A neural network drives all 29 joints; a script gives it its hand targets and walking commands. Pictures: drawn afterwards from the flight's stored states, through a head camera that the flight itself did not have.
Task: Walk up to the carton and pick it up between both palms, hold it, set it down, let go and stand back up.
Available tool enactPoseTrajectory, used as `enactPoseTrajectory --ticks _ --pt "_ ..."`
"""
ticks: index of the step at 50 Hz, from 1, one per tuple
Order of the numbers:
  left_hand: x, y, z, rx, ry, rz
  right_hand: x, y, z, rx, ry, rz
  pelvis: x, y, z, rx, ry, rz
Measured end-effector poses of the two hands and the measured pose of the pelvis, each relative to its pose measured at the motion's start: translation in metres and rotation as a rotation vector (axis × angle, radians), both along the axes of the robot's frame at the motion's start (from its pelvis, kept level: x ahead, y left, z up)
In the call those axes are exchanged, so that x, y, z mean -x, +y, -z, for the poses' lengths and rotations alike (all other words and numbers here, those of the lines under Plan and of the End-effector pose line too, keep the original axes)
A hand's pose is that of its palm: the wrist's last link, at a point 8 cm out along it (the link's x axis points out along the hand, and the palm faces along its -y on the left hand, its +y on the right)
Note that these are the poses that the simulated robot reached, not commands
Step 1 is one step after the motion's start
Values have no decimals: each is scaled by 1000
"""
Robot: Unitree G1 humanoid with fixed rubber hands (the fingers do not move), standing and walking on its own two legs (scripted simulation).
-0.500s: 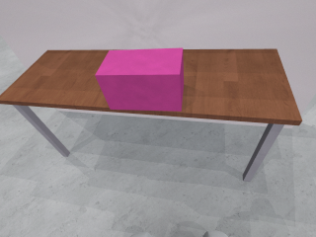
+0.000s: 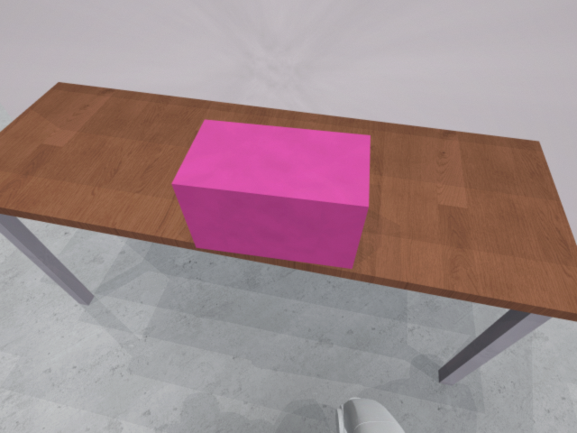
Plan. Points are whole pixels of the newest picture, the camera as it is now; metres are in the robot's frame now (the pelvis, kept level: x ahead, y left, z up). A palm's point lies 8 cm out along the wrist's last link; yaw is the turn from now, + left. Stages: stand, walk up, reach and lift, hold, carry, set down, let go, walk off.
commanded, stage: walk up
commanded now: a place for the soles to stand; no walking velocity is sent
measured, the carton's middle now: (278, 194) +0.53 +0.02 -0.02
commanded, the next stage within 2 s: none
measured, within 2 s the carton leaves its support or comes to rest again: neither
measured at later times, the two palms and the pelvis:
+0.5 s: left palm (179, 408) +0.19 +0.19 -0.11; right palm out of the picture +0.10 -0.27 -0.13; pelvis +0.06 -0.03 +0.01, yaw -1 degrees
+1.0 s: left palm out of the picture +0.08 +0.25 -0.12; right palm out of the picture +0.11 -0.25 -0.13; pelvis +0.06 +0.01 +0.01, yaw -2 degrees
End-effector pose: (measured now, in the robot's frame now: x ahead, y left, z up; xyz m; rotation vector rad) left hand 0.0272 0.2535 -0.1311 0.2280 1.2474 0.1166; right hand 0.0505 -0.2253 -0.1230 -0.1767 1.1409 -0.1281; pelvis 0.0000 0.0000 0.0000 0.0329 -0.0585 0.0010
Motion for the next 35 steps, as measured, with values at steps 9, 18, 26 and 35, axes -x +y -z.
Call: enactPoseTrajectory --ticks 9,18,26,35 --pt "-122 -39 -17 -28 -187 72 -9 -30 34 -54 147 61 -43 -21 8 16 -3 15" --pt "-162 -73 -20 35 -181 106 -47 -41 19 -35 93 50 -54 -27 -2 -1 19 16" --pt "-156 -64 -17 60 -151 86 -51 -40 3 -9 105 27 -60 -25 -11 10 25 14" --pt "-109 -32 -9 20 -24 29 -54 -33 1 1 126 8 -65 -18 -12 17 21 21"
